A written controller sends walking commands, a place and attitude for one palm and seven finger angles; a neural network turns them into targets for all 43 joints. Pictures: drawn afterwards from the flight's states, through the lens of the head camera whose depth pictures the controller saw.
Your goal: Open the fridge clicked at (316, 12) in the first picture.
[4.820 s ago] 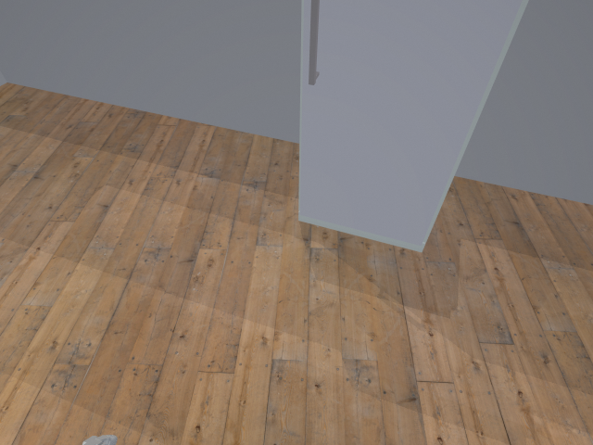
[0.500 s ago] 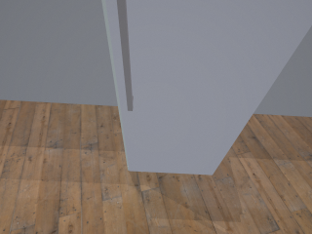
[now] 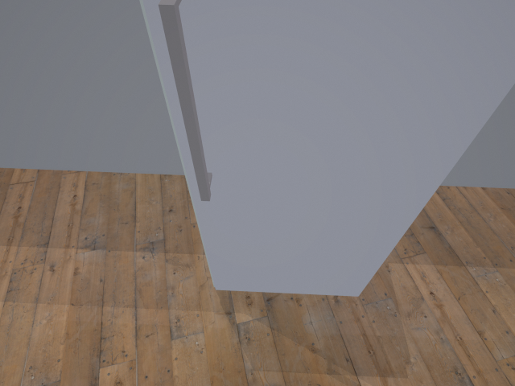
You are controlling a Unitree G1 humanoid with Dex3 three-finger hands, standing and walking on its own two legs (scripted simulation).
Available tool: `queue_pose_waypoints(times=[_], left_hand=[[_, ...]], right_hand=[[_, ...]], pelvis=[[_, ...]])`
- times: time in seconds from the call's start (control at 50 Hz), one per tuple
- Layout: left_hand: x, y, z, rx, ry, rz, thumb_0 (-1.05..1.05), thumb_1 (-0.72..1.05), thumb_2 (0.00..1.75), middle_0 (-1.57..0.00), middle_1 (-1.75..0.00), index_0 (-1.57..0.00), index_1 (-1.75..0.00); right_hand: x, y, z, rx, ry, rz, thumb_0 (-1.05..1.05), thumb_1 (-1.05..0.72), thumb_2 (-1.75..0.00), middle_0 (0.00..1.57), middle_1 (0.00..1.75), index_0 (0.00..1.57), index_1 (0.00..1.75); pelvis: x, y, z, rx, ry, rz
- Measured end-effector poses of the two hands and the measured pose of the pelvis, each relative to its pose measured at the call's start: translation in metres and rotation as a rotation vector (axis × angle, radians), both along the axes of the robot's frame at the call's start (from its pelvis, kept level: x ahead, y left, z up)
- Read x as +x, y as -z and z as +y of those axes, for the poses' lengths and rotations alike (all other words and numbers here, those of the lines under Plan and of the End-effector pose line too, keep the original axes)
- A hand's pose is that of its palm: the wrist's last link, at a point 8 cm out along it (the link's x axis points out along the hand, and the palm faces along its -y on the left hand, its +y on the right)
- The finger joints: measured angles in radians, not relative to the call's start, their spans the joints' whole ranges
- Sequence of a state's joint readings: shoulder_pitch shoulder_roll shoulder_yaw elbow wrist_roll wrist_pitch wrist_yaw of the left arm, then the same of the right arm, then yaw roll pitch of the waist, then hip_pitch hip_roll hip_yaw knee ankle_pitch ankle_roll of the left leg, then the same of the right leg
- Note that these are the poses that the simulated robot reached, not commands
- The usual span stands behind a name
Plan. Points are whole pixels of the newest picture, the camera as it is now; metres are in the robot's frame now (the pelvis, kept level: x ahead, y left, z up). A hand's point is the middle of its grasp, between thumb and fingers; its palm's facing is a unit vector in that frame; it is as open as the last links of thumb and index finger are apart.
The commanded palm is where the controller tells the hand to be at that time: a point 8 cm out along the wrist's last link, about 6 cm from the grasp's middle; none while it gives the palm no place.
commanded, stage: come to a stop and stand still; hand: left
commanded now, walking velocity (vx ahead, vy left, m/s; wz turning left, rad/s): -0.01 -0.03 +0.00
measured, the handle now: (194, 119) +0.48 +0.13 +0.15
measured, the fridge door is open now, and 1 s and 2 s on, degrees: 0 0 0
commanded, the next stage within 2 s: look again from close up in 1.04 s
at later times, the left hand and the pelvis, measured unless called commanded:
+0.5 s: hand out of the picture +0.02 +0.16 -0.15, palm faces +0.02 -0.97 -0.26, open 7.4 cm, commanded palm none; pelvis -0.02 -0.02 +0.01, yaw +0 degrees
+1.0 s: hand out of the picture +0.00 +0.14 -0.16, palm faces +0.03 -0.97 -0.22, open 7.3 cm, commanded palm none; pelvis +0.00 -0.03 +0.01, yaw +1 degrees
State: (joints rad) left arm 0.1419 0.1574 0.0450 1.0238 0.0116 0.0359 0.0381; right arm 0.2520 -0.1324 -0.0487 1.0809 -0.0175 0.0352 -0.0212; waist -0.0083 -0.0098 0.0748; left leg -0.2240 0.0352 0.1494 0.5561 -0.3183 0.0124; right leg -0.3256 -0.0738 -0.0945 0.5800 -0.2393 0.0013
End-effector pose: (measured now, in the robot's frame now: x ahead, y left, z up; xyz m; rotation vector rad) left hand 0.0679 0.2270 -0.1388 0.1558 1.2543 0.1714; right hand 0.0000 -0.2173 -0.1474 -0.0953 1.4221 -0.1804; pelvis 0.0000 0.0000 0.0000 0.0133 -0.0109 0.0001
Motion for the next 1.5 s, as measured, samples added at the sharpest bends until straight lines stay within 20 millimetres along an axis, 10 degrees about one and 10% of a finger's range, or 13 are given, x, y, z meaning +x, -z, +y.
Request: queue_pose_waypoints(times=[0.38,0.84,1.5], left_hand=[[-0.053,-0.015,-0.010,0.054,0.012,0.015,0.00,0.91,0.90,-0.20,-0.30,-0.20,-0.30],[-0.069,-0.014,-0.029,0.019,-0.001,0.104,0.00,0.91,0.90,-0.20,-0.30,-0.20,-0.30],[-0.059,-0.009,-0.037,-0.002,-0.030,0.125,0.00,0.91,0.90,-0.20,-0.30,-0.20,-0.30]], right_hand=[[0.041,0.001,-0.024,0.017,-0.063,-0.235,0.01,-0.93,-0.90,0.20,0.30,0.20,0.30],[-0.047,-0.001,-0.019,0.059,-0.054,0.058,0.01,-0.91,-0.90,0.20,0.30,0.20,0.30],[0.019,-0.005,-0.033,0.012,-0.089,-0.027,0.01,-0.91,-0.90,0.20,0.30,0.20,0.30]], pelvis=[[-0.015,0.000,-0.015,0.011,0.002,-0.024],[-0.008,-0.009,-0.030,0.007,-0.012,-0.007],[0.015,-0.010,-0.034,0.003,-0.015,-0.005]])
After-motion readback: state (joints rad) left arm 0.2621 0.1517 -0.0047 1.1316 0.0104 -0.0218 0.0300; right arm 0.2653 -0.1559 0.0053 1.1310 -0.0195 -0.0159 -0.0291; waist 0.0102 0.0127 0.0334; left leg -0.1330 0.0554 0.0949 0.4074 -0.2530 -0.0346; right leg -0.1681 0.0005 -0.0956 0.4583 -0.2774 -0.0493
